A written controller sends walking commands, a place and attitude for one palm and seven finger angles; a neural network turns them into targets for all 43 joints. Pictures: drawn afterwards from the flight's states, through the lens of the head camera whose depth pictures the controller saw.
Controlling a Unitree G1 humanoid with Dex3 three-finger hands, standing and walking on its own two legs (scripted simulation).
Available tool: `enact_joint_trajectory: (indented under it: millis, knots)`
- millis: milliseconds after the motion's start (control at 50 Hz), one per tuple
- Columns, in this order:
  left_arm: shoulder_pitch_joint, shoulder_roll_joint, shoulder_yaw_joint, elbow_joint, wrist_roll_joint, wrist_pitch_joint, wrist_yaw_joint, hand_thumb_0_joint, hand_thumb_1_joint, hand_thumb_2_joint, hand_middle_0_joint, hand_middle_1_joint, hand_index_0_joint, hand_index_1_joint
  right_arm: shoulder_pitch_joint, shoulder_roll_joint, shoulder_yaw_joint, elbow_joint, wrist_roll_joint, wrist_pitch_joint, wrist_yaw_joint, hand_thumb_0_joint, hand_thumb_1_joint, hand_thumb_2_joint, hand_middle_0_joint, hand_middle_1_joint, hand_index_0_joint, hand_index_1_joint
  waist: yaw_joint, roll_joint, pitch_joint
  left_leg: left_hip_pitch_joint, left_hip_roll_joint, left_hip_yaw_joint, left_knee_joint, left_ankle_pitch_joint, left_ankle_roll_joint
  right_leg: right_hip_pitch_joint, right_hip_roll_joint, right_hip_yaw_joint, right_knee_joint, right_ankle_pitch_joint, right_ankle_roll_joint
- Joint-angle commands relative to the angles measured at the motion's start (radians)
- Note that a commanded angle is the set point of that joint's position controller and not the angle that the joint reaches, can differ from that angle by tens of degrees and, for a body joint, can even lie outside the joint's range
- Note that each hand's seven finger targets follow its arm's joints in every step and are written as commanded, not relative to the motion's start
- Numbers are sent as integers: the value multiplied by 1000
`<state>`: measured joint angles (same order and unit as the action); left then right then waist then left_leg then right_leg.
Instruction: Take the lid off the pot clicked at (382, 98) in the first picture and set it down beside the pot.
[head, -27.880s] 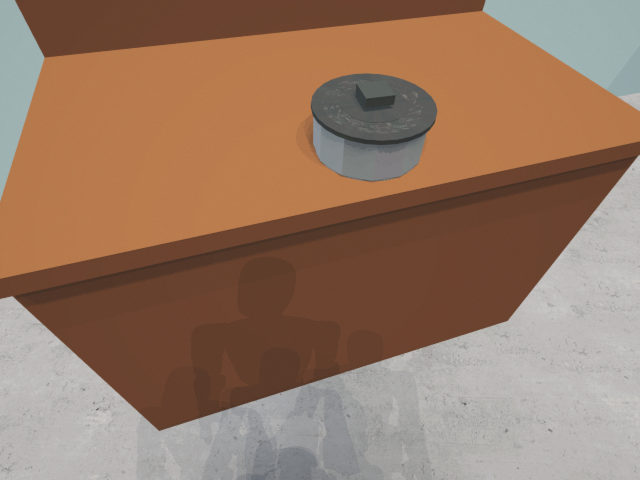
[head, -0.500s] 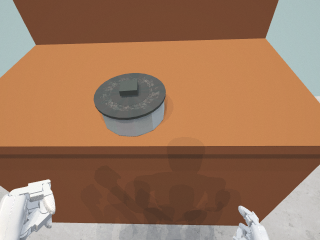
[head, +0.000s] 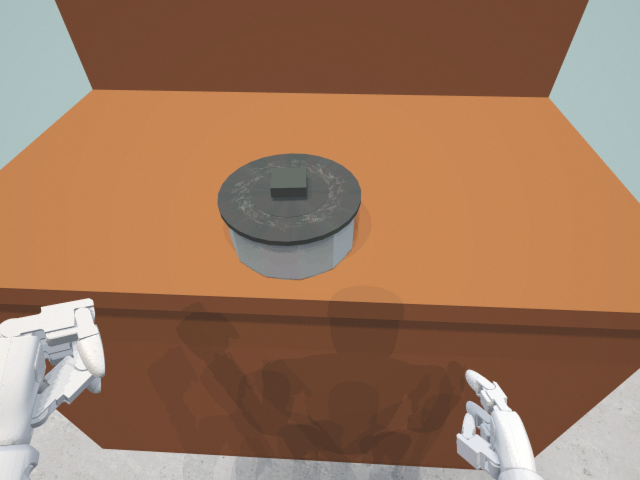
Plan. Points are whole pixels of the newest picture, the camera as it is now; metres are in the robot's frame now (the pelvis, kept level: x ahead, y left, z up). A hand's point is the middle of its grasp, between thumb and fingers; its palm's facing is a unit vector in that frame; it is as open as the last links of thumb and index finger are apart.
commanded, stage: raise the hand higher, near the body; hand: left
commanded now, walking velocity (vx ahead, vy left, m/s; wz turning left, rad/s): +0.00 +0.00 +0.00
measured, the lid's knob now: (289, 182) +0.47 +0.12 +0.15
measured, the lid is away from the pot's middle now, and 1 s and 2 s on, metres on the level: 0.00 0.00 0.00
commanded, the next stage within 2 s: reach forward and open the fingers in 0.14 s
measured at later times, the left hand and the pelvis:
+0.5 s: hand (73, 308) +0.20 +0.26 +0.19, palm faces +0.29 -0.11 -0.95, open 2.9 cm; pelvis -0.02 +0.01 +0.00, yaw -1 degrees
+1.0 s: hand (109, 283) +0.23 +0.25 +0.19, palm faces -0.08 +0.02 -1.00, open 6.9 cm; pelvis -0.03 -0.02 +0.00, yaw +2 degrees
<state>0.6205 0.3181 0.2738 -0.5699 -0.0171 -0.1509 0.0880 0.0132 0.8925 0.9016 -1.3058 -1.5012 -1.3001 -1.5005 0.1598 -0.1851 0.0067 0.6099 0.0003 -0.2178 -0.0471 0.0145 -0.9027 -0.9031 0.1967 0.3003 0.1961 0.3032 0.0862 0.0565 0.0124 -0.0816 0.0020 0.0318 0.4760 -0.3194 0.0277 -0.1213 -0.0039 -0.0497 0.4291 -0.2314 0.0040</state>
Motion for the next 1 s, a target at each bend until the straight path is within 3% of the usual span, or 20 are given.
enact_joint_trajectory:
  millis: [0, 40, 80, 220, 240, 260, 280, 320, 360, 440, 480, 560, 620, 680, 760, 800, 880, 900, 920, 980]
  knots:
    - [-61, 156, 142, -211, -15, -63, 15, 0, 900, 900, -1300, -1500, -1300, -1500, -113, -108, -33, -157, 7, -43, 7, 0, -900, -900, 200, 300, 200, 300, -13, 3, -30, -33, 37, -38, -86, 311, -17, -4, 4, 1, -34, 165, -21]
    - [-99, 149, 135, -207, -16, -66, 14, 0, 900, 900, -1300, -1500, -1300, -1500, -108, -103, -28, -157, 5, -35, 4, 0, -900, -900, 200, 300, 200, 300, -14, -9, -24, -40, 37, -38, -92, 316, -20, 2, -1, -4, -31, 168, -23]
    - [-143, 155, 135, -232, -17, -69, 16, 0, 900, 900, -1300, -1500, -1300, -1500, -110, -106, -22, -159, 4, -34, 7, 0, -900, -900, 200, 300, 200, 300, -13, 49, -19, -45, 37, -42, -97, 305, -25, -1, -4, -3, -28, 153, -24]
    - [-211, 178, 175, -260, -25, -85, 23, 0, 900, 900, -1300, -1500, -1300, -1500, -112, -112, -21, -152, 1, -32, 13, 0, -900, -900, 200, 300, 200, 300, -13, 15, -57, -47, 42, -50, -98, 298, -32, 10, -4, -2, -22, 138, -30]
    - [-203, 382, 132, -244, 378, 45, 64, 0, 871, 921, -1293, -1465, -1293, -1465, -133, -185, -7, -169, -24, 47, 25, 0, -900, -900, 200, 300, 200, 300, 18, 103, -37, -179, 30, -27, -97, 314, -51, -48, 3, -4, 31, 134, -26]
    - [-262, 279, 85, -348, 376, 102, 79, 0, 842, 942, -1287, -1429, -1287, -1429, -158, -151, -8, -234, -16, 86, 41, 0, -900, -900, 200, 300, 200, 300, 13, 152, -31, -191, 31, -27, -106, 326, -67, -52, -10, -40, 46, 111, -40]
    - [-291, 281, 80, -330, 382, 125, 85, 0, 815, 963, -1281, -1394, -1281, -1394, -153, -153, -14, -228, -15, 101, 45, 0, -900, -900, 200, 300, 200, 300, 9, 141, -27, -205, 33, -28, -99, 318, -65, -70, -9, -44, 63, 93, -43]
    - [-246, 364, 111, -318, 532, 190, 87, 0, 762, 1005, -1270, -1323, -1270, -1323, -156, -162, -20, -242, -10, 137, 56, 0, -900, -900, 200, 300, 200, 300, 35, 146, -80, -202, 38, -24, -97, 283, -58, -50, 3, -27, 70, 74, -49]
    - [-212, 433, 140, -300, 605, 251, 72, 0, 708, 1047, -1258, -1252, -1258, -1252, -172, -182, -19, -262, -4, 197, 62, 0, -900, -900, 200, 300, 200, 300, 42, 73, -155, -171, 26, -14, -70, 323, -43, -13, 3, -5, 60, 110, -51]
    - [-341, 507, 122, -139, 714, 311, -8, 0, 592, 1131, -1232, -1110, -1232, -1110, -218, -188, -20, -252, 26, 254, 57, 0, -900, -900, 200, 300, 200, 300, 18, -28, -160, -171, 19, -22, -61, 272, -16, -37, 1, 18, 38, 93, -37]
    - [-373, 527, 97, -77, 736, 322, -57, 0, 529, 1173, -1217, -1039, -1217, -1039, -213, -197, -24, -238, 42, 255, 53, 0, -900, -900, 200, 300, 200, 300, 12, -15, -162, -151, 17, -33, -67, 273, -12, -52, -6, 17, 18, 96, -26]
    - [-465, 559, 64, -76, 719, 311, -156, 0, 395, 1257, -1182, -897, -1182, -897, -228, -195, -23, -232, 53, 230, 45, 0, -900, -900, 200, 300, 200, 300, 8, -8, -223, -107, 3, -44, -72, 324, -3, -9, -13, 11, 0, 162, -12]
    - [-578, 639, 87, -70, 723, 305, -218, 0, 290, 1320, -1153, -790, -1153, -790, -232, -193, -16, -219, 51, 207, 36, 0, -900, -900, 200, 300, 200, 300, 4, 19, -242, -102, -9, -39, -68, 351, 3, 15, -15, 11, -8, 194, -10]
    - [-663, 679, 87, 43, 743, 304, -272, 0, 183, 1383, -1120, -684, -1120, -684, -210, -196, -12, -190, 50, 199, 24, 0, -900, -900, 200, 300, 200, 300, -7, 8, -172, -116, -14, -42, -86, 338, 5, -5, -11, 7, -35, 180, -9]
    - [-744, 678, 57, 89, 737, 297, -339, 0, 43, 1467, -1075, -542, -1075, -542, -219, -197, -9, -193, 54, 198, 26, 0, -900, -900, 200, 300, 200, 300, -8, 30, -174, -107, -24, -37, -93, 350, 5, 10, -8, 4, -44, 198, -9]
    - [-716, 639, 31, 105, 726, 302, -364, 0, -26, 1509, -1051, -471, -1051, -471, -245, -192, -7, -221, 62, 184, 32, 0, -900, -900, 200, 300, 200, 300, -11, 44, -196, -75, -31, -38, -65, 356, 9, 4, 2, 17, -32, 216, -15]
    - [-847, 696, 35, 140, 727, 283, -403, 0, -160, 1593, -1002, -329, -1002, -329, -224, -203, -8, -201, 57, 188, 23, 0, -900, -900, 200, 300, 200, 300, -13, -16, -194, -110, -33, -27, -98, 272, 12, 9, -5, 7, -59, 131, 1]
    - [-840, 714, 59, 150, 731, 289, -405, 0, -192, 1614, -990, -294, -990, -294, -235, -205, -6, -218, 63, 180, 26, 0, -900, -900, 200, 300, 200, 300, -17, -5, -210, -89, -32, -33, -75, 284, 13, 9, 5, 24, -45, 146, -7]
    - [-944, 754, 65, 120, 734, 274, -413, 0, -225, 1635, -978, -258, -978, -258, -236, -203, -2, -204, 55, 183, 23, 0, -900, -900, 200, 300, 200, 300, -11, 20, -252, -104, -37, -26, -90, 278, 13, 42, -12, 22, -50, 131, -4]
    - [-991, 760, 65, 167, 735, 272, -423, 0, -321, 1698, -939, -152, -939, -152, -227, -201, -7, -201, 58, 171, 18, 0, -900, -900, 200, 300, 200, 300, -4, 33, -255, -99, -41, -33, -91, 285, 14, 41, -12, 22, -44, 140, -4]
